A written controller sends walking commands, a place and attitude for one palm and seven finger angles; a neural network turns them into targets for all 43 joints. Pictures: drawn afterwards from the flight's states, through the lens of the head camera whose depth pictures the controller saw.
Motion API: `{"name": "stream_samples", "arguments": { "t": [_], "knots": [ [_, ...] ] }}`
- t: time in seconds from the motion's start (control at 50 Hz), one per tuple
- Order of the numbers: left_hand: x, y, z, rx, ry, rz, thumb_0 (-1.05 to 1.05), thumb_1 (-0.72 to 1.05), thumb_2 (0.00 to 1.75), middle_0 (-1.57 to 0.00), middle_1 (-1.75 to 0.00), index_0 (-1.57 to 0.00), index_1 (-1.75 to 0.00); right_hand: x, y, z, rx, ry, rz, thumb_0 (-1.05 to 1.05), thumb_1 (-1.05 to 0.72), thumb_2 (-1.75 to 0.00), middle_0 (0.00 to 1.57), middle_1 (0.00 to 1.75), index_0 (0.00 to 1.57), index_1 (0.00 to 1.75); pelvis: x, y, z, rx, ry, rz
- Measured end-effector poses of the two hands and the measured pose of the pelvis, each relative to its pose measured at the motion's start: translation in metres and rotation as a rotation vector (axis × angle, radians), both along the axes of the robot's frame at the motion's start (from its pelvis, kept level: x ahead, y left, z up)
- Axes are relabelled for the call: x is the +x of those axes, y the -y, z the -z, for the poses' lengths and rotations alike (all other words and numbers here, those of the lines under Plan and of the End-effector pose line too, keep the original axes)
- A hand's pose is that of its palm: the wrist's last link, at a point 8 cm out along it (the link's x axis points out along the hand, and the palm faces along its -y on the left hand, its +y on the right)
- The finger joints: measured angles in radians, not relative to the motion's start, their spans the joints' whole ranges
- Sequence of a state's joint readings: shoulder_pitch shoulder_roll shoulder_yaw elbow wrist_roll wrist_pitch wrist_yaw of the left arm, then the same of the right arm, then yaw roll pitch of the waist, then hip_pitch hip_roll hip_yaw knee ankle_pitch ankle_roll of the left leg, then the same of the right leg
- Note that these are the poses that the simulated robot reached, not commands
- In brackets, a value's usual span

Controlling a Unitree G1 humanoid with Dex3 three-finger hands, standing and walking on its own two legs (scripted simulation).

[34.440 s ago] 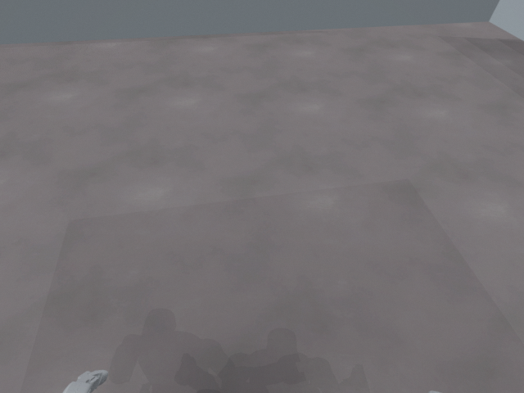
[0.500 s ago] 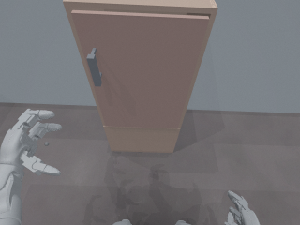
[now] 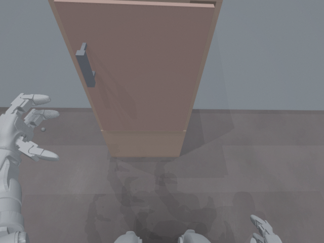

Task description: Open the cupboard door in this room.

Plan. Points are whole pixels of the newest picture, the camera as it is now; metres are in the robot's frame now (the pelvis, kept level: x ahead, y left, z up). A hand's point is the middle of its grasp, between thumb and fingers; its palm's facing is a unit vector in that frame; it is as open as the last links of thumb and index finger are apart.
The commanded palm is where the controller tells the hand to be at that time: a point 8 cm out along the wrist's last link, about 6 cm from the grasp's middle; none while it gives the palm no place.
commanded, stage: move the hooked fingers beside the handle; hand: left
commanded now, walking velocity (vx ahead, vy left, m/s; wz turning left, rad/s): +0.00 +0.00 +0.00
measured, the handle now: (87, 65) +0.59 +0.24 +0.06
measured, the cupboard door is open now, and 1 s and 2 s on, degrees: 0 0 0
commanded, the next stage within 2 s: none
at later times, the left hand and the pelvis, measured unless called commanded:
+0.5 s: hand (51, 105) +0.43 +0.29 +0.07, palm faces +0.03 -1.00 -0.01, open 14.0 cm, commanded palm +0.41 +0.34 +0.06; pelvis +0.00 +0.02 -0.01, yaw -1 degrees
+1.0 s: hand (62, 85) +0.51 +0.30 +0.06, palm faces +0.03 -1.00 +0.00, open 14.0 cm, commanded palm +0.49 +0.34 +0.06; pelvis +0.01 +0.03 -0.02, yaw -2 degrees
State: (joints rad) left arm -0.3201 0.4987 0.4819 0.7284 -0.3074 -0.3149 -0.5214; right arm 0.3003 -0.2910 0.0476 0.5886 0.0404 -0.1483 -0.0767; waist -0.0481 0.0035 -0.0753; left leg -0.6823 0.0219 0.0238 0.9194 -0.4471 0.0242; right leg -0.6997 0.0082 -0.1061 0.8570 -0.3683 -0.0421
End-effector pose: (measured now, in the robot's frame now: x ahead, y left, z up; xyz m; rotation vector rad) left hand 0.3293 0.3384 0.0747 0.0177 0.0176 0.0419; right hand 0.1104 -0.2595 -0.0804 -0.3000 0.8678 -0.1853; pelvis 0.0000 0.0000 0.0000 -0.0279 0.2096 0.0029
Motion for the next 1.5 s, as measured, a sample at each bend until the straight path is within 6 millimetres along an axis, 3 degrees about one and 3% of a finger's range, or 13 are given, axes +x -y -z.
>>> {"name": "stream_samples", "arguments": {
  "t": [0.22, 0.48, 0.9, 1.22, 1.5],
  "knots": [
    [0.023, 0.0, 0.009, -0.006, -0.004, -0.015, -0.01, -0.5, 0.3, -0.3, -1.2, -0.3, -1.2, -0.029, 0.0, 0.008, -0.008, -0.119, 0.044, 0.01, -0.91, -0.9, 0.2, 0.3, 0.2, 0.3, 0.002, -0.006, 0.001, -0.002, -0.028, 0.005],
    [0.072, -0.009, 0.007, -0.009, -0.01, 0.009, -0.01, -0.5, 0.3, -0.3, -1.2, -0.29, -1.2, -0.051, -0.007, 0.013, -0.031, -0.213, 0.084, 0.0, -0.91, -0.9, 0.2, 0.3, 0.21, 0.3, 0.0, -0.016, 0.007, -0.017, -0.07, 0.008],
    [0.141, -0.011, 0.014, -0.014, -0.026, 0.006, -0.01, -0.5, 0.3, -0.3, -1.2, -0.29, -1.19, -0.112, -0.019, 0.018, -0.045, -0.467, 0.183, 0.0, -0.91, -0.9, 0.2, 0.3, 0.21, 0.3, 0.006, -0.029, 0.014, -0.037, -0.149, 0.021],
    [0.188, -0.009, 0.014, -0.02, -0.047, 0.007, -0.01, -0.5, 0.3, -0.3, -1.2, -0.3, -1.19, -0.136, -0.021, 0.015, -0.063, -0.574, 0.223, 0.0, -0.91, -0.9, 0.2, 0.3, 0.21, 0.3, 0.008, -0.029, 0.021, -0.052, -0.209, 0.023],
    [0.19, -0.013, 0.026, -0.014, -0.072, 0.006, -0.01, -0.5, 0.3, -0.3, -1.2, -0.29, -1.19, -0.139, -0.025, 0.013, -0.04, -0.616, 0.234, 0.0, -0.91, -0.9, 0.2, 0.3, 0.21, 0.3, 0.014, -0.027, 0.021, -0.056, -0.229, 0.031]
  ]
}}
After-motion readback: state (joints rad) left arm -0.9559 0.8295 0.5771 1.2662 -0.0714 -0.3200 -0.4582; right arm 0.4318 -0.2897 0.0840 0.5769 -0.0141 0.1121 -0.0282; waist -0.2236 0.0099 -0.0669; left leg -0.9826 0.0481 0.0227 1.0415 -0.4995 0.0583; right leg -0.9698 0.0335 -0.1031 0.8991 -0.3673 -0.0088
